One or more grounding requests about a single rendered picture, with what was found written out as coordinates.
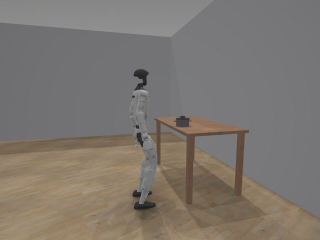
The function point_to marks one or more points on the left robot upper arm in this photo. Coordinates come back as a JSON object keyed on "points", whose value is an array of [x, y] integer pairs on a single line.
{"points": [[131, 109]]}

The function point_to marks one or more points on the table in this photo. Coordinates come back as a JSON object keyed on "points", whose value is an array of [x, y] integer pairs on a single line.
{"points": [[202, 127]]}

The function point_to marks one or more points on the right robot hand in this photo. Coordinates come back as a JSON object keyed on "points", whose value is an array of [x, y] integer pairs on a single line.
{"points": [[148, 146]]}

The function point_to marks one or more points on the robot left foot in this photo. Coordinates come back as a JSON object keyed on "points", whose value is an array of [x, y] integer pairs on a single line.
{"points": [[136, 193]]}

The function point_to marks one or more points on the left robot hand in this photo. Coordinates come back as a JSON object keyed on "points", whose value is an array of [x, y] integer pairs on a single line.
{"points": [[135, 140]]}

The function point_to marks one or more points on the right robot upper arm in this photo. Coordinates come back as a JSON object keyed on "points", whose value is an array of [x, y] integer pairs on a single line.
{"points": [[142, 97]]}

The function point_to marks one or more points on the left robot shin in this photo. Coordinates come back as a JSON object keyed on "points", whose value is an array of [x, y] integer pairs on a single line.
{"points": [[141, 176]]}

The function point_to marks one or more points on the robot right forearm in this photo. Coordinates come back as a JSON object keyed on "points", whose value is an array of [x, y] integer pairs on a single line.
{"points": [[142, 126]]}

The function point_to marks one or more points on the lid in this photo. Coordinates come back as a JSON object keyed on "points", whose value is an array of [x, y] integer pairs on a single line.
{"points": [[182, 118]]}

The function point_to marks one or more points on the robot left forearm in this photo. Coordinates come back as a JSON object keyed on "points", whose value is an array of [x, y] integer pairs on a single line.
{"points": [[133, 122]]}

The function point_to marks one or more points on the pot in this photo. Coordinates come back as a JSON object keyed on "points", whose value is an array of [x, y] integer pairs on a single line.
{"points": [[182, 123]]}

